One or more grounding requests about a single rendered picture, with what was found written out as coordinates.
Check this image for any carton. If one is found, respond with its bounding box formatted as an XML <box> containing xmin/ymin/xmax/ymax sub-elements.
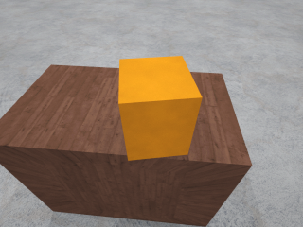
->
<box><xmin>118</xmin><ymin>56</ymin><xmax>203</xmax><ymax>161</ymax></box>

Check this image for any pedestal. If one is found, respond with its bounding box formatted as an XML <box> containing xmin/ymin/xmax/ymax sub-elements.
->
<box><xmin>0</xmin><ymin>64</ymin><xmax>252</xmax><ymax>227</ymax></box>

